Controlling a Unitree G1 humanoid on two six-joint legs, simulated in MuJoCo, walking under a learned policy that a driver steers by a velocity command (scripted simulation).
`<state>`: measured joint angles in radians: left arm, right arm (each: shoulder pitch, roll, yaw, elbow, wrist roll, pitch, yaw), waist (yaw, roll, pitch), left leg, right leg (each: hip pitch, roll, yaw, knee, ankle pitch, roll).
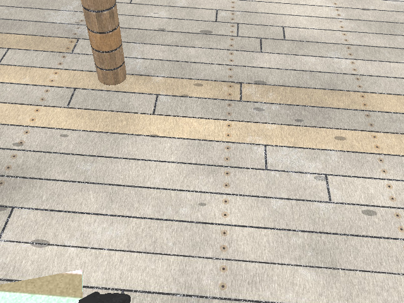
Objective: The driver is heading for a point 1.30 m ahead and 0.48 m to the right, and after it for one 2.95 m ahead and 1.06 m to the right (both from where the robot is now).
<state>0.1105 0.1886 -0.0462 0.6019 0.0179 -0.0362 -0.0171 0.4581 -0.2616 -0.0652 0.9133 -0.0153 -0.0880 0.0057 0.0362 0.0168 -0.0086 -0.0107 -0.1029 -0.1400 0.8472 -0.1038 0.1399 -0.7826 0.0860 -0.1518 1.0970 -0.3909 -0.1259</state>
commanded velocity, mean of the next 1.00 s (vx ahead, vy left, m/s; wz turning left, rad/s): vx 0.77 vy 0.00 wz -0.79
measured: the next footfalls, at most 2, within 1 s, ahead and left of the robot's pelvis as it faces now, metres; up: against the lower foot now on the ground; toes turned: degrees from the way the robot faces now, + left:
left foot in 0.38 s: +0.52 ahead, +0.12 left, +0.00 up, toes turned -17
right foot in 0.76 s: +0.83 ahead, -0.23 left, +0.00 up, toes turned -39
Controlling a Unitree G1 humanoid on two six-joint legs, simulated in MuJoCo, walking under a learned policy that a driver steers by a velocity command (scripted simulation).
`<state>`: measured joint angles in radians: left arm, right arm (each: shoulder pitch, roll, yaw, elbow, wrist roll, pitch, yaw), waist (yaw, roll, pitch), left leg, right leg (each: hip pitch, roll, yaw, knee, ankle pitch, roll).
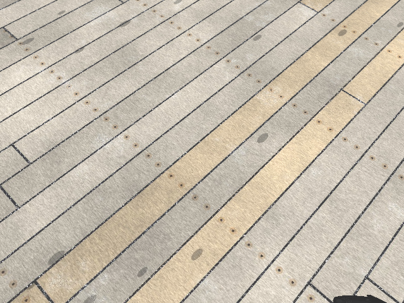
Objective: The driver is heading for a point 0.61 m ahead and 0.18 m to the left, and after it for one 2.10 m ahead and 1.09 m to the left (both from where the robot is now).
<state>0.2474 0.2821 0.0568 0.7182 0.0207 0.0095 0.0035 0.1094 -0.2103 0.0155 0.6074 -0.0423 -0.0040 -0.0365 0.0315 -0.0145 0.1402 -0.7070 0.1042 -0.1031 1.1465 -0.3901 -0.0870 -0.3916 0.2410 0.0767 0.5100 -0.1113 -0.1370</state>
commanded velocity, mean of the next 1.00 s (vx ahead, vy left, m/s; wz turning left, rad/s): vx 0.05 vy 0.00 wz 0.42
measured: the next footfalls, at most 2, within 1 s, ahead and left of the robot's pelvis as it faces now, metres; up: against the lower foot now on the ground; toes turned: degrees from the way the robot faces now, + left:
left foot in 0.18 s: +0.17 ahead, +0.17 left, +0.00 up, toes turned -2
right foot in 0.62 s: +0.13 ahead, -0.01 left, +0.00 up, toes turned +27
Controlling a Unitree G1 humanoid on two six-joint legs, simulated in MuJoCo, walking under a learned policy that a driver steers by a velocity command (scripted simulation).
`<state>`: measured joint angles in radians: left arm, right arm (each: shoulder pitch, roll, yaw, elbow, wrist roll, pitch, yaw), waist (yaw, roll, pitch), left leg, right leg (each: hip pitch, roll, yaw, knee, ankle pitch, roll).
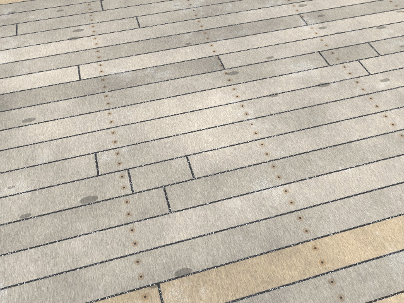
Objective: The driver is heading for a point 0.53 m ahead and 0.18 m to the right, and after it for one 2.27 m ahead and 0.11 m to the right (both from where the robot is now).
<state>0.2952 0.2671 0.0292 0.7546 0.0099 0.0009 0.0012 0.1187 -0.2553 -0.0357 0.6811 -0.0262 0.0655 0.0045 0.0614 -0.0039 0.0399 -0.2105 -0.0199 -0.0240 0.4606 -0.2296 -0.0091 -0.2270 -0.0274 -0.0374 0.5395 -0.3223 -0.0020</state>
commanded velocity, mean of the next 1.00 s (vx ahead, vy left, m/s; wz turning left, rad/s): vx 0.78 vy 0.00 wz -0.29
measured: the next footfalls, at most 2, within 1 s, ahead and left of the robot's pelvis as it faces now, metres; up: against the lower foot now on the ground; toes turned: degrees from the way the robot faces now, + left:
right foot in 0.52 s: +0.30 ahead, -0.27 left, +0.00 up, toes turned -30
left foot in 1.00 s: +0.71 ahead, -0.42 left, +0.00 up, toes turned -16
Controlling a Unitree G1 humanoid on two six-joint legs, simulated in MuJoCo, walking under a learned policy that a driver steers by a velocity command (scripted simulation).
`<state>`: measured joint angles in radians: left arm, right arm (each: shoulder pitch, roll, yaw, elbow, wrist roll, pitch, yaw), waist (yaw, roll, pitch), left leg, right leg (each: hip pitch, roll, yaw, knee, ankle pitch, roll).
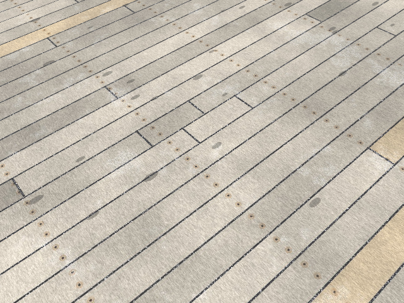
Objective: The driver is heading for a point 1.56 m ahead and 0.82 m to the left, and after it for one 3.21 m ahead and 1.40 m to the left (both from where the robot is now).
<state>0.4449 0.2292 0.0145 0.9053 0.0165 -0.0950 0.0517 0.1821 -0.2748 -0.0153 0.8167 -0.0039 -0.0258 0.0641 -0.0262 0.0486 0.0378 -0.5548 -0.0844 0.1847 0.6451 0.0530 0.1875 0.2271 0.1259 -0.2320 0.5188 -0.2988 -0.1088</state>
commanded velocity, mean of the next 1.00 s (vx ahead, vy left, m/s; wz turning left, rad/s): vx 1.00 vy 0.00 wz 0.93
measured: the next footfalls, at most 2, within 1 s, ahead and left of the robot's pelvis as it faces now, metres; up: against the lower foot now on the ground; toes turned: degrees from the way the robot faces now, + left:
right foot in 0.40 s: +0.60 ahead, -0.15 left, +0.00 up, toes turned +25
left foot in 0.84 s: +0.84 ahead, +0.23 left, +0.00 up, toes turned +50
